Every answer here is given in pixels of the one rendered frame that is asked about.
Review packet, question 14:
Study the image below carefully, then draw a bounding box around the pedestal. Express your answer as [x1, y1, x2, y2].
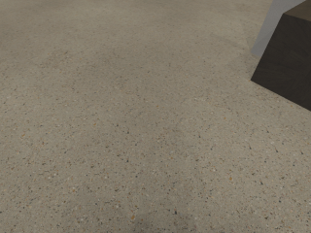
[250, 0, 311, 112]

